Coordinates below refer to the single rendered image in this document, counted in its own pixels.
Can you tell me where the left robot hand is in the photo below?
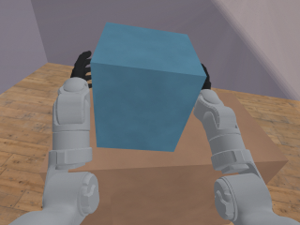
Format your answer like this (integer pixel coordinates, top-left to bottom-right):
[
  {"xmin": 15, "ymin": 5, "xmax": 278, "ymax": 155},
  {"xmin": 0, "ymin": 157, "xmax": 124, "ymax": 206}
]
[{"xmin": 70, "ymin": 51, "xmax": 92, "ymax": 88}]

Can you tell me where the right robot forearm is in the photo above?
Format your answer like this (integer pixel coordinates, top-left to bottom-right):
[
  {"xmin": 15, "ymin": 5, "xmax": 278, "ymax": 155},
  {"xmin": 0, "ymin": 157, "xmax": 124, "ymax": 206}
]
[{"xmin": 193, "ymin": 89, "xmax": 273, "ymax": 209}]

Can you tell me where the pedestal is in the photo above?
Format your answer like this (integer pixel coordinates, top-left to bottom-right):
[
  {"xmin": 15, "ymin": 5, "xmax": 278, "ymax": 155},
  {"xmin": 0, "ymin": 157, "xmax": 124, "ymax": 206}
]
[{"xmin": 39, "ymin": 90, "xmax": 289, "ymax": 225}]

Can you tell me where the right robot hand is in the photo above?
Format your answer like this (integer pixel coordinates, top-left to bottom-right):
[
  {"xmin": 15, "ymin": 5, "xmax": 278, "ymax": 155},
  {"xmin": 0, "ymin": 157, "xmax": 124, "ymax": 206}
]
[{"xmin": 202, "ymin": 64, "xmax": 211, "ymax": 90}]

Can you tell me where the carton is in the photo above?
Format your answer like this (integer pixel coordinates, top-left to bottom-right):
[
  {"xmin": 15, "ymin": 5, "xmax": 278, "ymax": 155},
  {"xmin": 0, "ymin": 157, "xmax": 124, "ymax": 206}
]
[{"xmin": 90, "ymin": 22, "xmax": 207, "ymax": 152}]

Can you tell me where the robot left upper arm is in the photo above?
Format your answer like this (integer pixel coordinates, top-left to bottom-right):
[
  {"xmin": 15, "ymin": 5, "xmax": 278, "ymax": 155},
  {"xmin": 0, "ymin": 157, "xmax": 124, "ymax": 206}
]
[{"xmin": 8, "ymin": 172, "xmax": 99, "ymax": 225}]

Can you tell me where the robot right upper arm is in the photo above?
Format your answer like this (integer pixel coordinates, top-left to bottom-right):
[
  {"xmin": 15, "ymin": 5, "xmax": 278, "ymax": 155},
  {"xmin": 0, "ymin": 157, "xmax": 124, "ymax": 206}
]
[{"xmin": 214, "ymin": 172, "xmax": 300, "ymax": 225}]

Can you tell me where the left robot forearm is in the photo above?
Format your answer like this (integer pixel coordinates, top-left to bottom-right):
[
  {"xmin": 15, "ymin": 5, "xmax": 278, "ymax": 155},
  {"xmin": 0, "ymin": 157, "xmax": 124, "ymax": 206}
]
[{"xmin": 42, "ymin": 77, "xmax": 93, "ymax": 208}]

